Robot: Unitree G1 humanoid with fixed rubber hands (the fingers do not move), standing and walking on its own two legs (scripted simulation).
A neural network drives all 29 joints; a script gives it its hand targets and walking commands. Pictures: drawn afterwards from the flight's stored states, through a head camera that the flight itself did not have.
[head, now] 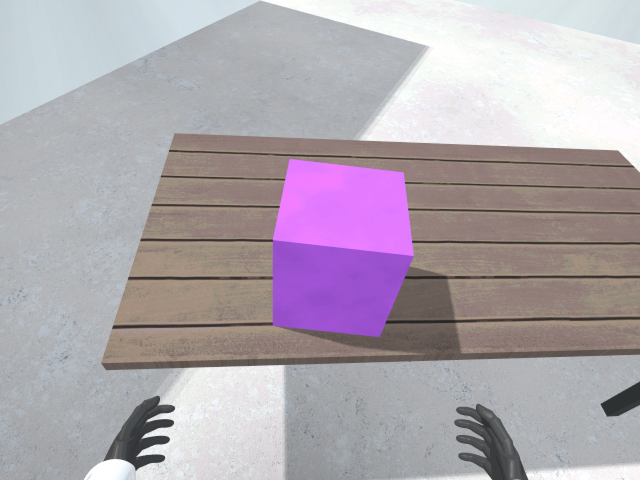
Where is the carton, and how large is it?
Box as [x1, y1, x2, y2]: [273, 159, 413, 336]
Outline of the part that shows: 290,159 273,237 273,325 379,336 413,256 403,172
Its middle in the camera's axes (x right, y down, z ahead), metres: +0.03 +0.03 +0.73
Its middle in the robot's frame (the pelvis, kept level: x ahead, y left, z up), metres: +0.53 -0.01 -0.08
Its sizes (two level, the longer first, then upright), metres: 0.210 0.200 0.250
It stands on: a table, 0.56 m high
